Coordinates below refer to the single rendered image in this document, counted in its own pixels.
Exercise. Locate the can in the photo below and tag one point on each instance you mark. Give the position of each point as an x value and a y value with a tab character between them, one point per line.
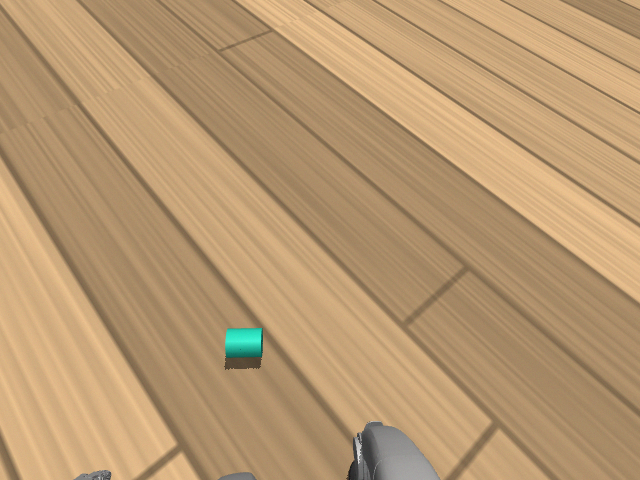
244	342

